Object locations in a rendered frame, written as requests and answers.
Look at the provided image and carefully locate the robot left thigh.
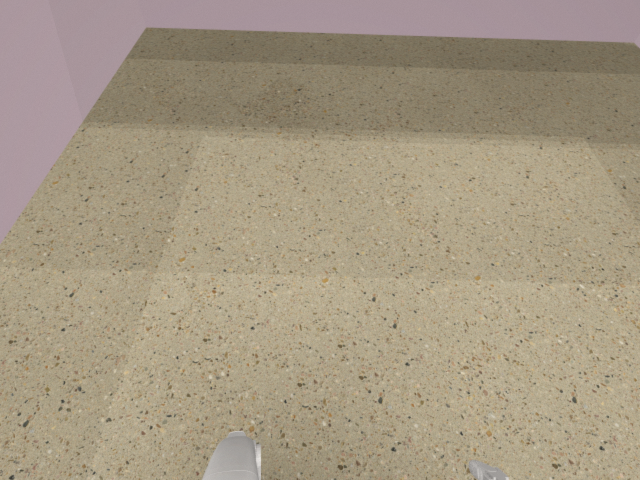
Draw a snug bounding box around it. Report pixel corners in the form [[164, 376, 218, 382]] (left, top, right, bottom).
[[202, 436, 261, 480]]

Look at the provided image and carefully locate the right robot hand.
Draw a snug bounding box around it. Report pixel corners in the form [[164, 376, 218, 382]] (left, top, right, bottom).
[[469, 460, 509, 480]]

